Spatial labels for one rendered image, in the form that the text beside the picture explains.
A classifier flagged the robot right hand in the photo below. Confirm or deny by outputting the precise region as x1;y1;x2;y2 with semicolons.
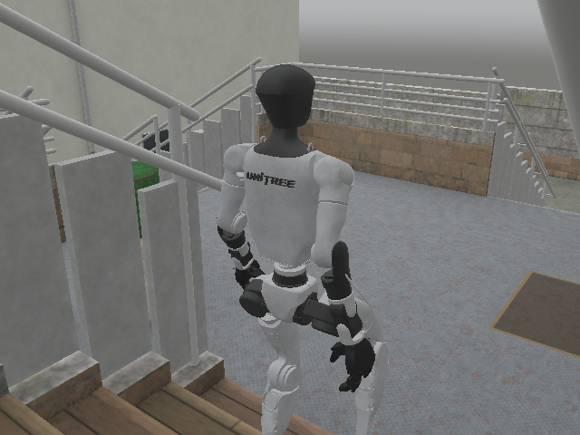
330;338;376;392

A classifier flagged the robot left hand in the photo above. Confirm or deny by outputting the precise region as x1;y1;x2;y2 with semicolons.
233;259;265;290

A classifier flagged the right robot upper arm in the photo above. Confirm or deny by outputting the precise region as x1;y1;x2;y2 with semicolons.
311;152;355;268

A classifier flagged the humanoid robot torso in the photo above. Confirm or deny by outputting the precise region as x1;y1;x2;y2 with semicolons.
243;136;322;325

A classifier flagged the humanoid robot head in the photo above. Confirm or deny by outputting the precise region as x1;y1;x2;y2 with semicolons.
254;64;316;158

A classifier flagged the left robot forearm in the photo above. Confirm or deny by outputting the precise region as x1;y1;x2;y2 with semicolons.
217;226;254;270

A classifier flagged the right robot forearm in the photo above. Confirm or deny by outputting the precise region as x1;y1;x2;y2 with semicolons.
321;241;364;345

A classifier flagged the left robot upper arm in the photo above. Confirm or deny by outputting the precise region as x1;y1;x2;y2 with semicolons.
217;143;258;234

